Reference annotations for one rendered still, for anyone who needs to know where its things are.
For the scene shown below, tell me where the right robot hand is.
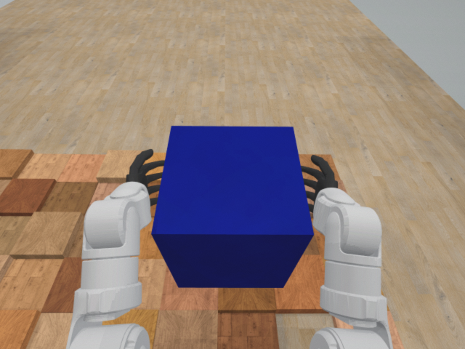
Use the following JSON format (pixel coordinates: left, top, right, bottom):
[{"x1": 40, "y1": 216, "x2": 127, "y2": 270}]
[{"x1": 301, "y1": 155, "x2": 338, "y2": 213}]

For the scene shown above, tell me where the robot right upper arm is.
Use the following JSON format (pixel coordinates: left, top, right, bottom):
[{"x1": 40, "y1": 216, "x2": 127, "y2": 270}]
[{"x1": 310, "y1": 327, "x2": 389, "y2": 349}]

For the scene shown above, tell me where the left robot hand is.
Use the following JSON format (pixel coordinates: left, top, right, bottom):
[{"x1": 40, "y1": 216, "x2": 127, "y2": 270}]
[{"x1": 126, "y1": 149, "x2": 165, "y2": 206}]

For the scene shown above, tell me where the left robot forearm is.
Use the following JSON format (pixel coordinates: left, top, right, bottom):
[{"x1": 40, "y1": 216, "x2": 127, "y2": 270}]
[{"x1": 66, "y1": 182, "x2": 152, "y2": 349}]

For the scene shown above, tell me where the right robot forearm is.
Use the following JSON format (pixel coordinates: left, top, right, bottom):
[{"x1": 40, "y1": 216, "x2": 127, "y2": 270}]
[{"x1": 312, "y1": 188, "x2": 393, "y2": 349}]

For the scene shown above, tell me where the carton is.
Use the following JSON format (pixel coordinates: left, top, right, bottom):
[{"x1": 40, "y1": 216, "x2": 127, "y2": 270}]
[{"x1": 151, "y1": 126, "x2": 314, "y2": 288}]

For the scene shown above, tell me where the robot left upper arm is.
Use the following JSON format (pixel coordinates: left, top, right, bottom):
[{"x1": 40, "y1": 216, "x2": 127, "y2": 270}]
[{"x1": 69, "y1": 324, "x2": 150, "y2": 349}]

